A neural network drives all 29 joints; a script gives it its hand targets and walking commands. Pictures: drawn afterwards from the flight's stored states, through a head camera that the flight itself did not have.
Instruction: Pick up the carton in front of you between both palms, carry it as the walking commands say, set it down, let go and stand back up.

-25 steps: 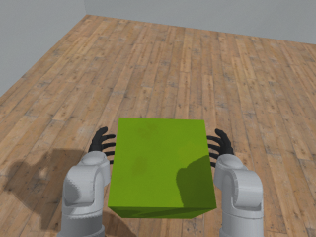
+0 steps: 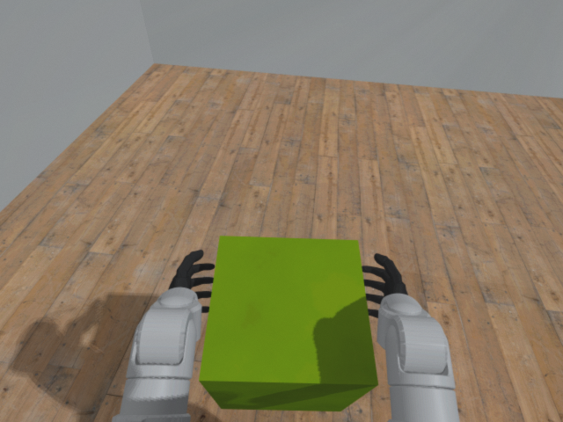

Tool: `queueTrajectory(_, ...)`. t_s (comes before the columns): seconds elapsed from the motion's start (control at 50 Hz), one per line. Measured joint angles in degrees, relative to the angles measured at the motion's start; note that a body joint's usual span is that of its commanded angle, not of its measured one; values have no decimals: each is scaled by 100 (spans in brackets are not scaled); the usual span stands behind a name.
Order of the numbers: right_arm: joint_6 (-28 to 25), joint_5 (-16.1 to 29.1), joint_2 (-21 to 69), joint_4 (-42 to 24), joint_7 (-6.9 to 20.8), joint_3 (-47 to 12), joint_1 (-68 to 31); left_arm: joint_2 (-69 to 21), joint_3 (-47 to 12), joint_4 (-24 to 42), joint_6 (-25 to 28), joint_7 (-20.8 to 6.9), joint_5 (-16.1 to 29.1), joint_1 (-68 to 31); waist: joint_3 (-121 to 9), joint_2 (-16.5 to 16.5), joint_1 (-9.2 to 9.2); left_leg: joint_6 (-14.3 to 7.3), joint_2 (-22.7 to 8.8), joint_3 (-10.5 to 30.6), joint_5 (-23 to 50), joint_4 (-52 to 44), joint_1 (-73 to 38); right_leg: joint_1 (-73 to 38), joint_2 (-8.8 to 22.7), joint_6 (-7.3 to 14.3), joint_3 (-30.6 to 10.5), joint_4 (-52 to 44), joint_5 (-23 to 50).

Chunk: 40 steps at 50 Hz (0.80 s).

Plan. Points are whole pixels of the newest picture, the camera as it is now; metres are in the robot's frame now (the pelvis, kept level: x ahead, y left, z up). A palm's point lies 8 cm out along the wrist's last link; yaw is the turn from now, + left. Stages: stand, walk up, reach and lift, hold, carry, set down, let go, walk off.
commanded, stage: carry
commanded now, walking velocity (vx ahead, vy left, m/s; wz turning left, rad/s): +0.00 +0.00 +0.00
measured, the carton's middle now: (284, 330) +0.29 +0.00 -0.05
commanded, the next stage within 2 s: hold in 1.22 s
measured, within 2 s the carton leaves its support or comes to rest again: neither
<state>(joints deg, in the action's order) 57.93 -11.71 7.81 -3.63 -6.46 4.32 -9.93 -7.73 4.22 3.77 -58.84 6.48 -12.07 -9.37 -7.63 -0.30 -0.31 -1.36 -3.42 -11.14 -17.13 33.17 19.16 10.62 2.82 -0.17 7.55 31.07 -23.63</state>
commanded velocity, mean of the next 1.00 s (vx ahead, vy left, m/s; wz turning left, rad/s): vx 0.00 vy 0.00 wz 0.00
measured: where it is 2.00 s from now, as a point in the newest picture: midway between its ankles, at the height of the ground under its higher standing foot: outside the picture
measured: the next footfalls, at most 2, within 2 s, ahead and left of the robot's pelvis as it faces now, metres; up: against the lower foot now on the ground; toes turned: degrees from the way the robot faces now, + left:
none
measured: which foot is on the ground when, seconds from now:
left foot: down 0.00-1.00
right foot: down 0.00-1.00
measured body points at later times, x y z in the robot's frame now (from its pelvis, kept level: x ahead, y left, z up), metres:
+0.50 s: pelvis -0.03 +0.00 +0.00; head -0.06 +0.00 +0.45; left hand +0.27 +0.15 +0.04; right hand +0.27 -0.15 +0.04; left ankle +0.00 +0.10 -0.73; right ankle -0.08 -0.10 -0.73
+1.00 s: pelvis -0.05 -0.01 +0.00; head -0.08 -0.01 +0.45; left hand +0.24 +0.14 +0.04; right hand +0.25 -0.16 +0.04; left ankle +0.00 +0.10 -0.73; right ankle -0.08 -0.10 -0.73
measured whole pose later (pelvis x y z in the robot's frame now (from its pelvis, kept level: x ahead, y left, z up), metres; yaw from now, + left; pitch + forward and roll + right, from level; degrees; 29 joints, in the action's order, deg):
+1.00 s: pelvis -0.05 -0.01 +0.00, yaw +0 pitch +1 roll +0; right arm 41.6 -14.1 8.1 11.0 -2.1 9.5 -12.1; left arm -8.0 9.0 -10.6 -42.6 2.5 -14.1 -11.6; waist -6.2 -0.1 0.0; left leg -1.4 -4.2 -10.7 -10.2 28.9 19.9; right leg 12.7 1.9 1.1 8.3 29.9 -18.6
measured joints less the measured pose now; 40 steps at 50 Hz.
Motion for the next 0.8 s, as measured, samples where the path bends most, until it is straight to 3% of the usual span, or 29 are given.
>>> queueTrajectory(0.24, -1324, -272, 14, 1303, 445, 386, -112, -6, 351, -1249, 1314, -416, -250, -64, 34, 0, 6, 3, -30, -4, 144, -99, -75, -51, -25, 30, 19, -53, 118)
queueTrajectory(0.38, -1960, -353, 49, 1882, 486, 635, -317, -41, 614, -1846, 1948, -456, -312, -294, 116, 19, 28, -10, -34, 1, 325, -235, -77, -20, -39, 52, 35, -115, 256)
queueTrajectory(0.54, -1801, -227, 40, 1509, 426, 550, -261, -35, 529, -1494, 1799, -398, -179, -254, 127, 29, 38, -19, -42, 11, 475, -329, -19, 68, -51, 71, 50, -136, 364)
queueTrajectory(0.8, -1640, -240, 32, 1498, 434, 515, -222, -28, 487, -1472, 1634, -396, -206, -212, 124, 23, 22, -14, -61, 30, 629, -413, 24, 144, -73, 106, 68, -138, 466)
